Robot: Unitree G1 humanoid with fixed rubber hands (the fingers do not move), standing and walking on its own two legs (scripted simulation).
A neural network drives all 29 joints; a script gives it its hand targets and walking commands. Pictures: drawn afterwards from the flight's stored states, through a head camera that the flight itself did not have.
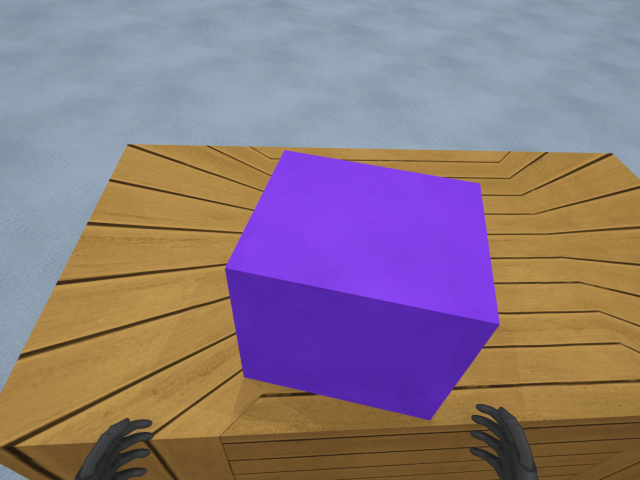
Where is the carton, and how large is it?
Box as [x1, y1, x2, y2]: [225, 150, 499, 419]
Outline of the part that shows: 284,150 225,267 244,376 430,419 499,324 479,183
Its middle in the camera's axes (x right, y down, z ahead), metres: +0.06 +0.06 +0.60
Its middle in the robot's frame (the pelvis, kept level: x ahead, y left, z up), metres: +0.41 -0.03 +0.01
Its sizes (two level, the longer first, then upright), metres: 0.297 0.247 0.269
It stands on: a pedestal, 0.65 m high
